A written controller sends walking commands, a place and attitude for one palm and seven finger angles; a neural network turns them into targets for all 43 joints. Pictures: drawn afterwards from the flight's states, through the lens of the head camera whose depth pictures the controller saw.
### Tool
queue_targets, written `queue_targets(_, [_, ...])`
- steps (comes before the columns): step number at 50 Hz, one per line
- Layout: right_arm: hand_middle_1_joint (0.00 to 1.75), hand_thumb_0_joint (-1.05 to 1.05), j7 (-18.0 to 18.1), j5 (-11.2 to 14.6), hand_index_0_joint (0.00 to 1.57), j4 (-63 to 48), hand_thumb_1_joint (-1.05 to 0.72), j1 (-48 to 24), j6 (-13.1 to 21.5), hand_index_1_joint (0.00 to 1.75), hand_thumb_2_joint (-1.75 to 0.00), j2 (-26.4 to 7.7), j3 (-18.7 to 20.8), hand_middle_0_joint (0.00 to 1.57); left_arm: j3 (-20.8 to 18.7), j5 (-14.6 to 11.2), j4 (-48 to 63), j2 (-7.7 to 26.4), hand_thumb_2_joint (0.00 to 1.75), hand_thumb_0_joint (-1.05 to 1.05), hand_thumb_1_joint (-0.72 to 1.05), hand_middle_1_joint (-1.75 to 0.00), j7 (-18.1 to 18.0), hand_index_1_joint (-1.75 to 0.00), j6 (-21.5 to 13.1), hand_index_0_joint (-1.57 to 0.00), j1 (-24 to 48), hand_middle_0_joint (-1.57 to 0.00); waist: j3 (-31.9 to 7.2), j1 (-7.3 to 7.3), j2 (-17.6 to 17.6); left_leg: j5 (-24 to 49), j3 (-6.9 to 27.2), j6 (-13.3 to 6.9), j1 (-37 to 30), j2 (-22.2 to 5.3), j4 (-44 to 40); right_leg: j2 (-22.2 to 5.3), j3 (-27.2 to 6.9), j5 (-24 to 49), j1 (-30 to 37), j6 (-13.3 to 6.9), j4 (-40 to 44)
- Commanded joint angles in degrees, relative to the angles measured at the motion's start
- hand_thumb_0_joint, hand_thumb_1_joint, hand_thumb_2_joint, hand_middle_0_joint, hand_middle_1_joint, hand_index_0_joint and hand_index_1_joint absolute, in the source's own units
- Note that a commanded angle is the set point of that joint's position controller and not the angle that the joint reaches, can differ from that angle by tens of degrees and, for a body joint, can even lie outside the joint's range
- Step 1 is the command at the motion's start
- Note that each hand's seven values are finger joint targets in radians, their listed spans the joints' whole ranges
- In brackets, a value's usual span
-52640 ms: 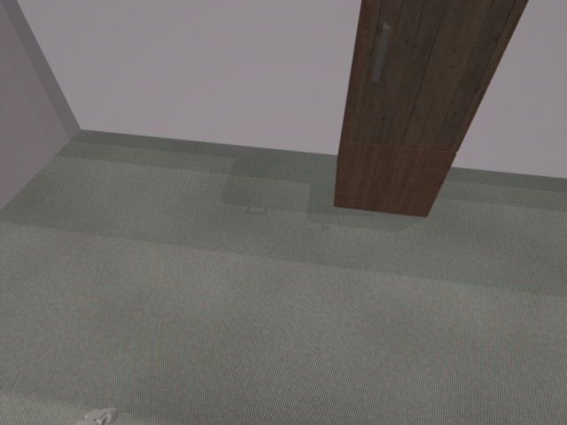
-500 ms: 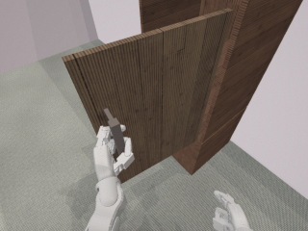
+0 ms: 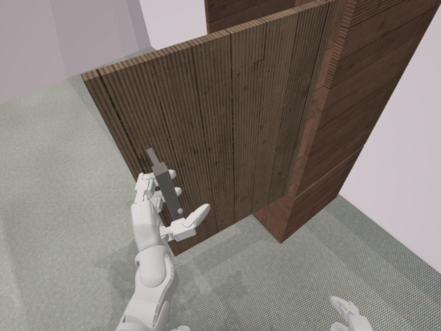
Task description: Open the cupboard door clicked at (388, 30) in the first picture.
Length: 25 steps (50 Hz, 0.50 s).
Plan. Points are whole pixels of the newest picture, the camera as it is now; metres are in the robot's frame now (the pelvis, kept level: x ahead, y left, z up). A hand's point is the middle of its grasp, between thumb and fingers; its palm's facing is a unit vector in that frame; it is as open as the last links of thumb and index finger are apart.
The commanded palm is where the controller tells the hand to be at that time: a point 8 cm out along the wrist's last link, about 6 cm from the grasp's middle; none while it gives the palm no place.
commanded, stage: open thumb and fingers to let go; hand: left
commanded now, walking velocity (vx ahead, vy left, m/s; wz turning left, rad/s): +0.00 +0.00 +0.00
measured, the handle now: (166, 189) +0.36 +0.12 +0.07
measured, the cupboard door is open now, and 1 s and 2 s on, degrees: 82 84 83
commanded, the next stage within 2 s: slide the hand sideways off the handle in 0.42 s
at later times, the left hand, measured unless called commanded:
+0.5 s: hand (182, 214) +0.31 +0.08 +0.06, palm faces +0.22 -0.97 +0.01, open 15.3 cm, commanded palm +0.27 +0.13 +0.06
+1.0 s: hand (165, 242) +0.26 +0.10 +0.05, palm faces -0.17 -0.99 -0.01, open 16.3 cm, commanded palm +0.24 +0.17 +0.06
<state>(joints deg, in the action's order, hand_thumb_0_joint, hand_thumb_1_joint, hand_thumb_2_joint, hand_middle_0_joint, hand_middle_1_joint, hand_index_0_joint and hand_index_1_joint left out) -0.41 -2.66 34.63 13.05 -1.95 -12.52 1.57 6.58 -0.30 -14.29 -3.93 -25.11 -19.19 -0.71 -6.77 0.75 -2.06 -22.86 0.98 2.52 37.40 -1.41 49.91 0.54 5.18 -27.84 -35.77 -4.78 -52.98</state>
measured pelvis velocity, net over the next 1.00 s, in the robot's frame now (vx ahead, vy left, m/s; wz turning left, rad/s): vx -0.01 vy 0.05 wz -0.03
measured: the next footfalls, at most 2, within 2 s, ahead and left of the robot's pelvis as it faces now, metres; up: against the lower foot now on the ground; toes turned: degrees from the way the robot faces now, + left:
none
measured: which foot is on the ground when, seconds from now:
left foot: down 0.00-1.00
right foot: down 0.00-1.00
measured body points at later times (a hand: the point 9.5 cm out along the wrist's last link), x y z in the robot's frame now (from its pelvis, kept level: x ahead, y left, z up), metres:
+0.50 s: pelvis +0.00 +0.04 -0.01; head +0.03 +0.03 +0.44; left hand +0.29 +0.13 +0.06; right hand +0.16 -0.18 -0.11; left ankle +0.02 +0.16 -0.69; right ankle -0.01 -0.06 -0.69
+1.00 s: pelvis -0.01 +0.05 -0.01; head +0.02 +0.05 +0.44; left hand +0.26 +0.16 +0.06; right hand +0.15 -0.18 -0.09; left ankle +0.02 +0.16 -0.69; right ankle -0.01 -0.06 -0.69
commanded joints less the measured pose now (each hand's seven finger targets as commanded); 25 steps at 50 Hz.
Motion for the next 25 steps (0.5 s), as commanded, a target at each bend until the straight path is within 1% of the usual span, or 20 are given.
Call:
queue_targets(1, [0.3, 0.0, -0.3, -0.2, 0.2, -9.0, -0.9, -4.2, 3.3, 0.3, -0.9, -3.9, 1.0, 0.2, 2.4, 2.7, 12.4, -0.8, 0.3, 0.0, -0.5, -1.2, -1.0, -1.2, -4.3, -0.3, 11.0, -0.3, -13.3, 0.56, 7.7, 9.6, -0.9, -3.3, -4.3, 2.4, -1.0, -4.0, -8.6, 25.9, 9.5, 5.6, 11.0])
queue_targets(2, [0.3, 0.0, -0.3, -0.2, 0.2, -9.1, -0.9, -4.3, 3.4, 0.3, -0.9, -4.0, 1.0, 0.2, 3.1, 2.9, 12.5, -1.5, 0.3, 0.0, -0.5, -1.2, -1.3, -1.2, -4.2, -0.3, 12.4, -0.3, -13.0, 0.95, 7.5, 9.0, -1.1, -3.4, -4.7, 2.4, -1.0, -3.7, -8.1, 23.8, 8.4, 5.4, 11.1])
queue_targets(3, [0.3, 0.0, -0.3, -0.2, 0.2, -9.0, -0.9, -4.1, 3.4, 0.3, -0.9, -4.1, 0.9, 0.2, 2.8, 3.0, 11.2, -1.3, 0.3, 0.0, -0.5, -1.15, -1.8, -1.15, -3.8, -0.29, 12.7, -0.29, -11.5, 1.15, 8.9, 8.5, -0.9, -3.5, -4.4, 2.4, -0.9, -3.6, -8.2, 22.6, 7.8, 5.5, 11.7])
queue_targets(4, [0.3, 0.0, -0.3, -0.2, 0.2, -9.0, -0.9, -4.7, 3.5, 0.3, -0.9, -4.1, 1.0, 0.2, 2.6, 3.0, 11.9, -1.0, 0.3, 0.0, -0.5, -1.1, -2.1, -1.1, -3.9, -0.28, 13.8, -0.28, -12.2, 1.08, 8.3, 8.1, -1.0, -3.5, -4.5, 2.4, -0.9, -3.6, -8.2, 21.2, 7.5, 5.4, 11.7])
queue_targets(5, [0.3, 0.0, -0.2, -0.2, 0.2, -9.2, -0.9, -4.6, 3.5, 0.3, -0.9, -4.0, 1.0, 0.2, 3.1, 3.2, 12.2, -1.6, 0.3, 0.0, -0.5, -1.05, -2.5, -1.05, -3.9, -0.27, 14.3, -0.27, -12.9, 1.13, 8.4, 8.3, -1.0, -3.6, -5.0, 2.3, -1.0, -3.4, -7.8, 21.0, 7.5, 5.3, 11.4])
queue_targets(7, [0.3, 0.0, -0.3, -0.3, 0.2, -9.6, -0.9, -4.7, 3.6, 0.3, -0.9, -3.8, 0.9, 0.2, 2.8, 3.4, 12.0, -1.8, 0.3, 0.0, -0.5, -0.95, -3.3, -0.95, -3.6, -0.26, 13.3, -0.26, -13.3, 0.34, 8.1, 8.8, -1.1, -3.5, -5.2, 2.4, -1.3, -2.9, -6.9, 21.0, 7.6, 4.9, 10.8])
queue_targets(8, [0.3, 0.0, -0.3, -0.3, 0.2, -9.6, -0.9, -4.6, 3.5, 0.3, -0.9, -3.9, 0.9, 0.2, 2.0, 3.7, 11.9, -0.9, 0.3, 0.0, -0.5, -0.9, -3.7, -0.9, -3.4, -0.25, 12.9, -0.25, -13.5, 0.09, 7.9, 9.5, -1.0, -3.6, -5.4, 2.3, -1.4, -2.5, -6.4, 21.1, 7.6, 4.6, 10.3])
queue_targets(9, [0.3, 0.0, -0.3, -0.4, 0.2, -9.8, -0.9, -4.7, 3.4, 0.3, -0.9, -3.7, 0.8, 0.2, 2.2, 3.7, 12.0, -1.5, 0.3, 0.0, -0.5, -0.85, -4.0, -0.85, -3.3, -0.24, 12.8, -0.24, -14.2, -0.11, 8.0, 9.9, -1.1, -3.6, -5.5, 2.3, -1.4, -2.4, -5.8, 21.4, 7.9, 4.5, 9.8])
queue_targets(10, [0.3, 0.0, -0.3, -0.4, 0.2, -9.9, -0.9, -5.0, 3.4, 0.3, -0.9, -3.6, 0.8, 0.2, 2.4, 4.0, 12.1, -1.5, 0.3, 0.0, -0.5, -0.8, -4.2, -0.8, -3.1, -0.23, 13.5, -0.23, -13.9, 0.08, 7.4, 10.0, -1.3, -3.6, -5.6, 2.2, -1.2, -2.3, -6.0, 21.3, 7.3, 4.4, 9.8])
queue_targets(11, [0.3, 0.0, -0.4, -0.5, 0.2, -9.7, -0.9, -4.8, 3.3, 0.3, -0.9, -3.5, 0.6, 0.2, 3.1, 4.2, 11.6, -2.5, 0.3, 0.0, -0.5, -0.75, -4.4, -0.75, -2.9, -0.22, 14.3, -0.22, -13.2, 0.53, 7.9, 9.8, -1.2, -3.6, -5.7, 2.1, -1.3, -2.1, -5.4, 20.5, 6.6, 4.4, 9.8])
queue_targets(12, [0.3, 0.0, -0.4, -0.5, 0.2, -9.7, -0.9, -4.6, 3.3, 0.3, -0.9, -3.6, 0.7, 0.2, 2.9, 4.4, 11.8, -2.2, 0.3, 0.0, -0.5, -0.7, -4.6, -0.7, -3.0, -0.22, 14.5, -0.22, -13.5, 0.39, 7.9, 9.9, -1.1, -3.5, -5.8, 2.1, -1.2, -2.0, -5.2, 20.2, 6.5, 4.3, 9.5])
queue_targets(13, [0.3, 0.0, -0.4, -0.5, 0.2, -9.9, -0.9, -4.6, 3.2, 0.3, -0.9, -3.7, 0.7, 0.2, 3.3, 4.9, 11.8, -2.4, 0.3, 0.0, -0.5, -0.65, -4.6, -0.65, -2.8, -0.21, 13.7, -0.21, -13.4, 0.15, 7.1, 10.7, -1.1, -3.6, -6.0, 1.9, -1.2, -1.6, -5.0, 20.5, 6.5, 3.9, 9.2])
queue_targets(15, [0.3, 0.0, -0.6, -0.6, 0.2, -10.2, -0.9, -4.6, 3.2, 0.3, -0.9, -3.5, 0.7, 0.2, 4.9, 5.3, 12.8, -4.2, 0.3, 0.0, -0.5, -0.55, -4.9, -0.55, -2.4, -0.19, 14.2, -0.19, -14.4, 0.32, 5.0, 11.9, -1.1, -3.5, -7.2, 1.8, -1.1, -1.3, -3.9, 21.2, 5.7, 3.6, 8.1])
queue_targets(17, [0.3, 0.0, -0.7, -0.6, 0.2, -10.6, -0.9, -4.6, 3.2, 0.3, -0.9, -3.5, 0.6, 0.2, 5.4, 5.3, 13.5, -4.7, 0.3, 0.0, -0.5, -0.45, -5.2, -0.45, -1.9, -0.18, 13.2, -0.18, -14.6, 0.07, 5.2, 12.6, -1.0, -3.4, -7.4, 1.7, -1.3, -1.0, -3.3, 21.2, 5.9, 3.3, 7.6])
queue_targets(18, [0.3, 0.0, -0.7, -0.5, 0.2, -10.5, -0.9, -4.6, 3.0, 0.3, -0.9, -3.5, 0.6, 0.2, 4.5, 5.4, 12.6, -3.8, 0.3, 0.0, -0.5, -0.4, -5.5, -0.4, -1.4, -0.17, 12.2, -0.17, -13.6, -0.08, 5.6, 12.7, -0.7, -3.3, -7.1, 1.5, -1.4, -0.7, -3.0, 20.7, 5.7, 3.2, 7.7])
queue_targets(20, [0.3, 0.0, -0.6, -0.6, 0.2, -10.7, -0.9, -5.0, 2.9, 0.3, -0.9, -3.4, 0.4, 0.2, 4.5, 5.3, 13.6, -3.9, 0.3, 0.0, -0.5, -0.3, -6.1, -0.3, -0.9, -0.15, 13.7, -0.15, -13.6, -0.05, 5.7, 11.8, -0.7, -3.2, -6.6, 1.6, -1.5, -0.8, -3.0, 19.6, 5.5, 3.2, 7.7])
queue_targets(21, [0.3, 0.0, -0.5, -0.7, 0.2, -10.8, -0.9, -5.3, 2.8, 0.3, -0.9, -3.3, 0.3, 0.2, 4.3, 5.5, 12.7, -3.9, 0.3, 0.0, -0.5, -0.3, -6.4, -0.3, -0.5, -0.15, 13.3, -0.15, -13.0, -0.08, 6.4, 11.1, -0.7, -3.2, -6.5, 1.5, -1.6, -0.7, -2.9, 18.3, 5.1, 3.2, 7.8])
queue_targets(22, [0.3, 0.0, -0.4, -0.7, 0.2, -10.8, -0.9, -5.5, 2.7, 0.3, -0.9, -3.2, 0.1, 0.2, 4.2, 5.6, 12.6, -4.0, 0.3, 0.0, -0.5, -0.3, -6.8, -0.3, -0.2, -0.15, 14.5, -0.15, -12.6, -0.04, 6.2, 10.5, -0.6, -3.2, -6.1, 1.6, -1.7, -0.7, -2.9, 17.4, 4.8, 3.2, 7.9])
queue_targets(23, [0.3, 0.0, -0.3, -0.6, 0.2, -10.8, -0.9, -5.7, 2.5, 0.3, -0.9, -3.2, 0.0, 0.2, 3.4, 6.0, 12.4, -3.0, 0.3, 0.0, -0.5, -0.3, -7.2, -0.3, 0.1, -0.15, 14.8, -0.15, -11.8, -0.37, 5.5, 10.1, -0.4, -3.2, -5.8, 1.6, -1.9, -0.6, -2.9, 16.3, 4.5, 2.9, 8.0])
queue_targets(25, [0.3, 0.0, -0.4, -0.7, 0.2, -10.8, -0.9, -6.3, 2.4, 0.3, -0.9, -3.0, -0.1, 0.2, 4.7, 5.8, 12.6, -5.3, 0.3, 0.0, -0.5, -0.3, -7.7, -0.3, 0.7, -0.15, 16.1, -0.15, -12.5, -0.18, 4.9, 9.6, -0.3, -3.1, -6.3, 1.6, -2.0, -0.4, -2.3, 15.0, 3.9, 2.9, 7.6])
